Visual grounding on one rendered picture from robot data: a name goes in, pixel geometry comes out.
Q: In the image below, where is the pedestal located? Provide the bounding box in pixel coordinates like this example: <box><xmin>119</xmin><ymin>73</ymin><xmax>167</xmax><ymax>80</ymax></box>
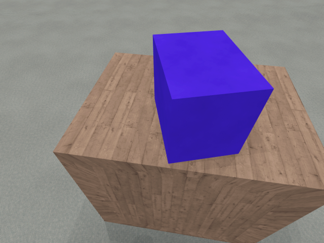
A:
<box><xmin>53</xmin><ymin>52</ymin><xmax>324</xmax><ymax>243</ymax></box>

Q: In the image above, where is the carton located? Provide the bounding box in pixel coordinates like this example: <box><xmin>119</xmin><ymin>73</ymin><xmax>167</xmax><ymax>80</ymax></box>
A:
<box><xmin>153</xmin><ymin>30</ymin><xmax>274</xmax><ymax>164</ymax></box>

